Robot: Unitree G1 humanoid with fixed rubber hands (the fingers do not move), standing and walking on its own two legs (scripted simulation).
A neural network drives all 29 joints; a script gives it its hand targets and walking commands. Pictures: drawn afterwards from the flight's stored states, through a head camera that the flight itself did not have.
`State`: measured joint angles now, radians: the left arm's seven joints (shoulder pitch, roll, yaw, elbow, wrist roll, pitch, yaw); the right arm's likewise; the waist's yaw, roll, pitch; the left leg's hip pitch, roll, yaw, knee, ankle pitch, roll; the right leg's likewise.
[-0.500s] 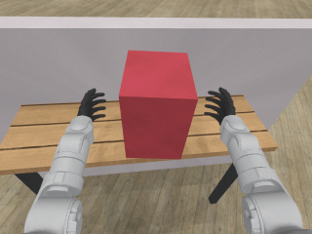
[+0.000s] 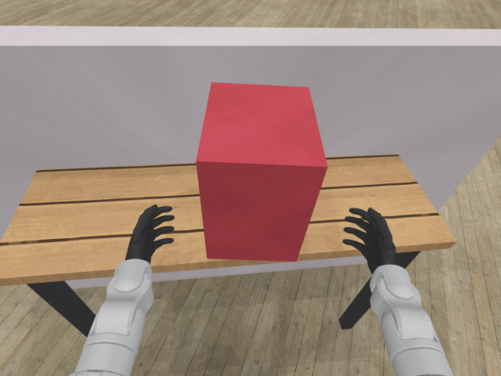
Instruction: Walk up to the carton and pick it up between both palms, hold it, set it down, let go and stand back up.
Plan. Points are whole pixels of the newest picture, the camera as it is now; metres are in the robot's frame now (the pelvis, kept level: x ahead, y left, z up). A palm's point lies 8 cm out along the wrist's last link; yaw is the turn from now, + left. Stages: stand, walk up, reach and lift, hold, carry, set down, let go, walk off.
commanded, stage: set down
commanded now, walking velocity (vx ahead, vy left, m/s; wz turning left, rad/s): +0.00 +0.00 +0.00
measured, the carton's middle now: (255, 176) +0.47 +0.01 +0.05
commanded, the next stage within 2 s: let go in 1.48 s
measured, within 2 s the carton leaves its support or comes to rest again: neither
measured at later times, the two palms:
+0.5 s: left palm (132, 315) +0.21 +0.20 -0.02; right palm (375, 319) +0.22 -0.20 -0.02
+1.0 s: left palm (116, 334) +0.19 +0.23 -0.05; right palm (375, 341) +0.19 -0.20 -0.05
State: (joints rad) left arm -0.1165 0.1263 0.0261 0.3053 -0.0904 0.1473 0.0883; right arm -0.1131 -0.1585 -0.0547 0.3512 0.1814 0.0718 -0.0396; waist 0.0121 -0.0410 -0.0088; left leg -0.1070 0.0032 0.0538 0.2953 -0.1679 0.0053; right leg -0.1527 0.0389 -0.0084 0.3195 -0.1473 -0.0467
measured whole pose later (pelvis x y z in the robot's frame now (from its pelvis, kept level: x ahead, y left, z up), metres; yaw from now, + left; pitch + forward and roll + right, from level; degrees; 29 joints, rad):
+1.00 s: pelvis +0.02 +0.01 +0.00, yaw +0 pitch -3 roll +0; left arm 0.24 0.19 -0.04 0.41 -0.06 -0.01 0.06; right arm 0.24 -0.15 -0.01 0.53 0.08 -0.18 0.01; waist 0.03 -0.02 0.03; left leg -0.05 0.00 0.05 0.31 -0.21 0.01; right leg -0.08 0.04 0.01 0.31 -0.18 -0.03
